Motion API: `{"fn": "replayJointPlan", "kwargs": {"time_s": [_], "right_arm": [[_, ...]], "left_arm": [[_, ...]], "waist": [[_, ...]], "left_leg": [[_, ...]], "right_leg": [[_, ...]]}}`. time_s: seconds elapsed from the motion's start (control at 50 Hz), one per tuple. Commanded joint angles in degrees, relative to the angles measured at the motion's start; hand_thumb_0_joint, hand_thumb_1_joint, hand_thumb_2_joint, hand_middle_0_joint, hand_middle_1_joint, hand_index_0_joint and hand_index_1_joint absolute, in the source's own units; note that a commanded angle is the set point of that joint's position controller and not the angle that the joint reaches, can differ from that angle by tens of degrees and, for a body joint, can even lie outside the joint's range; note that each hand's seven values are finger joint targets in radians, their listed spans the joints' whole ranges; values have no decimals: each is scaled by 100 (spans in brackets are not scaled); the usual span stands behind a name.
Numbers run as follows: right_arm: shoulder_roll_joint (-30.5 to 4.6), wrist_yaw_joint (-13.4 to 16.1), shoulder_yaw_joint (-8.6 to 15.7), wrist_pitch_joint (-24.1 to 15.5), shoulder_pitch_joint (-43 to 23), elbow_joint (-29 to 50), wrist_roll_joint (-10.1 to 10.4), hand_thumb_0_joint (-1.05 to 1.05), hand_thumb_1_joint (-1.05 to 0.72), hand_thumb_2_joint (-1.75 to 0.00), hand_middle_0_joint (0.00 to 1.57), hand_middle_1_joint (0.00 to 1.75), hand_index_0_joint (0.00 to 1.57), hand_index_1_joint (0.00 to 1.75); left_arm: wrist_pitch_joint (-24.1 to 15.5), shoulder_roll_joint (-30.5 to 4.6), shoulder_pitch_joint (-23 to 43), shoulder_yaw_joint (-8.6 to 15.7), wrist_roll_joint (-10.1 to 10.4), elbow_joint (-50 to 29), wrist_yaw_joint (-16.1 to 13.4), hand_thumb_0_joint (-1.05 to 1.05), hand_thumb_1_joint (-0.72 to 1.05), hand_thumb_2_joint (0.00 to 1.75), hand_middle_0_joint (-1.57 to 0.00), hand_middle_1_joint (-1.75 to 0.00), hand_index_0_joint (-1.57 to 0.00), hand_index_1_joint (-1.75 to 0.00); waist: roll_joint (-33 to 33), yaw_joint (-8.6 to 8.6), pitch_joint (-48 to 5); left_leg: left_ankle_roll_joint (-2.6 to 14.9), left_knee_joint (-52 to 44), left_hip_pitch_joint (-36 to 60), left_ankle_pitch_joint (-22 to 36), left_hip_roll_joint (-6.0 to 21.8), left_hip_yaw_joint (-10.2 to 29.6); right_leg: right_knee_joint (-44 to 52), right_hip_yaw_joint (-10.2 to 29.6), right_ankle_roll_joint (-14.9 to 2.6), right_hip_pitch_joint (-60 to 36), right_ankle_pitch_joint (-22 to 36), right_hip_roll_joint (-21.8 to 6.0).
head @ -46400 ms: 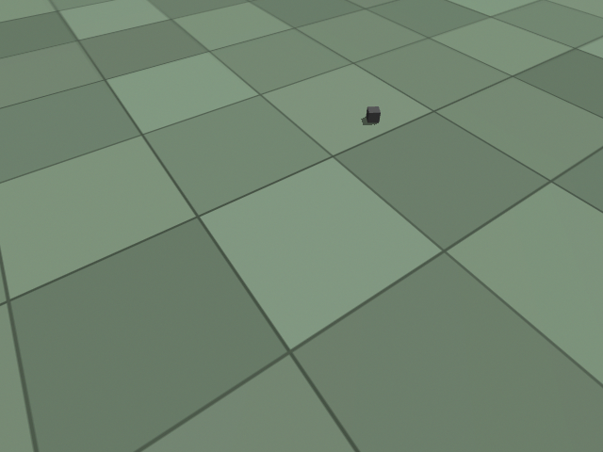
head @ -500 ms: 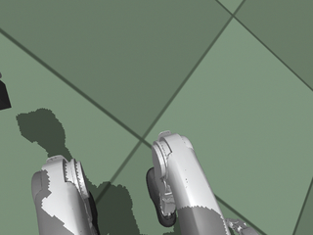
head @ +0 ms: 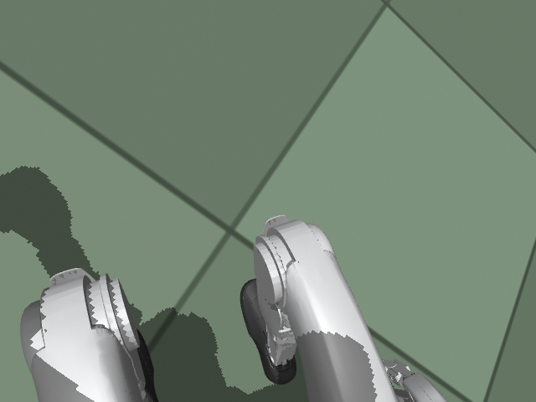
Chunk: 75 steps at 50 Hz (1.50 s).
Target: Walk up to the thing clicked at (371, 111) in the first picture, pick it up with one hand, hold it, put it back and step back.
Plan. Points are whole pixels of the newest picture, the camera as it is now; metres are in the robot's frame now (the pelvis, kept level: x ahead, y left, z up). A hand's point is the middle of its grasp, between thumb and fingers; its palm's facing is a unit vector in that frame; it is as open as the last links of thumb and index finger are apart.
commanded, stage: lower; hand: left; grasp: from above
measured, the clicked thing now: out of the picture +0.48 +0.34 -0.22
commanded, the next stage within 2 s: rest in 0.04 s
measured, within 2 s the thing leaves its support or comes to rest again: rests again in 1.00 s
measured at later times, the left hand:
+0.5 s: hand out of the picture +0.49 +0.33 -0.22, palm faces -0.42 -0.13 -0.90, open 9.3 cm
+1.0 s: hand out of the picture +0.48 +0.32 -0.25, palm faces -0.42 -0.13 -0.90, open 9.4 cm
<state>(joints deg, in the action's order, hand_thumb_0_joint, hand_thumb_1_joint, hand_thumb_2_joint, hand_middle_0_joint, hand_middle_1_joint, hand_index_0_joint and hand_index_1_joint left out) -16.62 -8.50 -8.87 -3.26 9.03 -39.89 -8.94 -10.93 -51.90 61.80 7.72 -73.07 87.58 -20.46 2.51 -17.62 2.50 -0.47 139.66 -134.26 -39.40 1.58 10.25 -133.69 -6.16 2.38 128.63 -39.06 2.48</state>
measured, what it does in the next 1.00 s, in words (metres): stands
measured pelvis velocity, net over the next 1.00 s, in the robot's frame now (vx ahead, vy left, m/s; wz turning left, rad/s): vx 0.00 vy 0.01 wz -0.08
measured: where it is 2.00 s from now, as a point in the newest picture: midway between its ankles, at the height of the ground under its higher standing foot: (210, 374)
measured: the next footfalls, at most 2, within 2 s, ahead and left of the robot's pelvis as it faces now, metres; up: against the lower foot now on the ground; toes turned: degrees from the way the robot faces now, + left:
none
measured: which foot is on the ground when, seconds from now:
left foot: down 0.00-1.00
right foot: down 0.00-1.00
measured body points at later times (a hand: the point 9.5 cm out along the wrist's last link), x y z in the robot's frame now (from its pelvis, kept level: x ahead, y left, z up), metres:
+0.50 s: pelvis +0.00 +0.00 -0.01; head +0.28 +0.10 +0.32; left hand +0.50 +0.33 -0.17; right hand +0.03 -0.26 -0.08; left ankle +0.07 +0.13 -0.29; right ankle +0.10 -0.12 -0.29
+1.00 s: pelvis +0.00 +0.01 -0.02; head +0.28 +0.11 +0.31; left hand +0.50 +0.33 -0.20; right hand +0.03 -0.25 -0.08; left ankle +0.07 +0.13 -0.29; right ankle +0.10 -0.12 -0.29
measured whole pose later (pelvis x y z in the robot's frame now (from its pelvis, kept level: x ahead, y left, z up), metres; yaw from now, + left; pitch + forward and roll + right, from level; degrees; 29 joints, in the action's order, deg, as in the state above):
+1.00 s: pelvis +0.00 +0.01 -0.02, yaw -4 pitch +29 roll -14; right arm -18.6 -11.1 -16.5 -9.7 7.3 -36.9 -12.3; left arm -9.7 -60.0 63.0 7.9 -72.7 94.0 -28.6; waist 7.6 -21.6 8.8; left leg -0.4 145.2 -135.3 -40.6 1.9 14.8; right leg -135.5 -9.7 3.2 128.2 -38.2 4.1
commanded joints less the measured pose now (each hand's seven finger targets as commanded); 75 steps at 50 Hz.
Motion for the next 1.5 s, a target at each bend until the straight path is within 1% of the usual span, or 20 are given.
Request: {"fn": "replayJointPlan", "kwargs": {"time_s": [0.0,0.14,0.22,0.42,0.48,0.52,0.54,0.58,0.66,0.7,0.84,0.94,1.0,1.04,1.14,1.2,1.24,1.32,1.46,1.48], "right_arm": [[-1606,72,440,-43,1361,-83,-76,0,-91,-90,20,30,20,30],[-1684,69,369,-93,1195,-45,-112,0,-90,-90,20,30,20,30],[-1735,39,305,-139,1198,-59,-145,0,-90,-90,20,30,20,30],[-1926,-48,163,-285,1284,69,-287,0,-89,-90,20,30,20,30],[-1855,-60,45,-324,1077,108,-295,0,-89,-90,20,30,20,30],[-1977,-35,59,-362,1093,142,-279,0,-89,-90,20,30,20,30],[-1980,-41,34,-365,1069,145,-301,0,-90,-90,20,30,20,30],[-2027,-39,13,-363,1120,151,-331,0,-89,-90,20,30,20,30],[-2030,-60,-49,-419,1044,195,-345,0,-89,-90,20,30,20,30],[-2029,-77,-61,-478,978,231,-357,0,-89,-90,20,30,20,30],[-2070,-148,-129,-581,1047,161,-355,0,-90,-90,20,30,20,30],[-2038,-200,-191,-655,991,149,-337,0,-90,-90,20,30,20,30],[-2119,-225,-196,-697,958,243,-319,0,-90,-90,20,30,20,30],[-2025,-239,-251,-685,909,184,-329,0,-90,-90,20,30,20,30],[-2158,-244,-252,-737,945,209,-315,0,-90,-90,20,30,20,30],[-2107,-267,-306,-733,914,206,-377,0,-90,-90,20,30,20,30],[-2069,-282,-354,-763,833,281,-369,0,-89,-90,20,30,20,30],[-2166,-278,-334,-815,886,237,-365,0,-89,-90,20,30,20,30],[-2186,-302,-327,-840,864,244,-354,0,-89,-90,20,30,20,30],[-2139,-309,-360,-840,847,226,-346,0,-89,-90,20,30,20,30]], "left_arm": [[-112,-1901,2110,261,82,-1195,-428,0,74,63,-108,-59,-110,-57],[-23,-1943,1796,262,61,-898,-628,0,75,67,-111,-56,-112,-55],[36,-1784,1762,163,64,-640,-688,0,73,65,-110,-54,-111,-53],[54,-2268,1699,472,-11,-475,-805,0,75,68,-110,-55,-111,-55],[51,-1881,1753,46,78,-293,-801,0,71,63,-106,-56,-108,-54],[37,-2423,1740,327,44,-423,-850,0,67,64,-103,-56,-104,-55],[29,-2240,1736,190,30,-379,-843,0,65,63,-102,-54,-103,-53],[5,-2498,1684,418,11,-386,-913,0,66,66,-104,-56,-104,-55],[-17,-2501,1743,397,9,-321,-1016,0,64,65,-102,-56,-102,-55],[-4,-2220,1790,186,52,-294,-1022,0,64,67,-101,-58,-102,-57],[76,-2473,1732,221,46,-266,-1092,0,62,70,-101,-57,-101,-57],[114,-2135,1709,-33,138,-125,-1087,0,57,69,-97,-57,-97,-57],[113,-2387,1761,105,157,-191,-1113,0,56,70,-95,-59,-96,-58],[124,-2092,1609,-113,174,-16,-1120,0,53,71,-95,-57,-95,-57],[74,-2584,1698,186,171,-128,-1223,0,51,71,-94,-57,-93,-58],[58,-2437,1649,152,169,53,-1266,0,51,73,-93,-61,-93,-61],[23,-2125,1728,-104,228,147,-1255,0,51,71,-92,-61,-92,-61],[36,-2568,1747,89,181,-91,-1287,0,19,71,-63,-63,-63,-63],[92,-2352,1640,-7,251,118,-1271,0,-21,79,-39,-69,-37,-71],[105,-2178,1621,-192,250,143,-1241,0,-25,82,-37,-70,-35,-72]], "waist": [[-2425,-136,-4057],[-2629,-85,-4169],[-2650,-230,-3889],[-2611,-406,-3661],[-2709,-470,-3479],[-2709,-362,-3554],[-2731,-397,-3473],[-2715,-443,-3520],[-2680,-482,-3418],[-2747,-551,-3293],[-2831,-547,-3369],[-2876,-607,-3175],[-2863,-589,-3191],[-2787,-598,-3208],[-2854,-577,-3292],[-2781,-658,-3171],[-2699,-711,-3000],[-2871,-637,-3244],[-2750,-699,-3017],[-2864,-689,-3013]], "left_leg": [[170,-1236,3068,1182,16,-566],[122,-1198,3186,1248,51,-492],[98,-1126,3254,1442,67,-418],[110,-908,3062,1642,94,-387],[115,-997,2965,1183,103,-340],[109,-961,2996,1227,113,-332],[90,-927,2964,1278,103,-343],[86,-915,3054,1437,131,-284],[105,-869,2890,1278,147,-276],[85,-884,3011,1250,147,-248],[74,-886,3122,1448,177,-204],[51,-943,3132,1353,186,-162],[54,-902,3096,1420,189,-148],[73,-885,3065,1374,198,-157],[47,-926,3164,1463,218,-101],[80,-860,2993,1392,228,-132],[90,-915,2825,1154,207,-131],[72,-851,3084,1385,232,-133],[60,-912,3010,1266,237,-67],[59,-913,3029,1301,237,-95]], "right_leg": [[1227,-520,-389,-2061,1509,182],[1071,-590,-408,-2032,1548,217],[1019,-661,-423,-1841,1680,224],[1001,-749,-395,-2157,1873,251],[1054,-797,-400,-1957,1512,288],[1001,-799,-399,-2045,1539,286],[984,-809,-425,-2013,1570,279],[955,-859,-401,-2099,1698,292],[965,-855,-397,-2087,1602,317],[964,-899,-404,-1922,1573,319],[907,-908,-371,-2068,1778,345],[917,-934,-375,-1953,1685,349],[884,-935,-382,-1972,1726,334],[933,-932,-366,-2058,1731,376],[892,-970,-364,-2114,1786,366],[947,-968,-349,-2195,1792,397],[1006,-981,-356,-2115,1602,394],[948,-964,-345,-2254,1774,391],[964,-1023,-350,-2056,1665,385],[995,-993,-349,-2116,1690,401]]}}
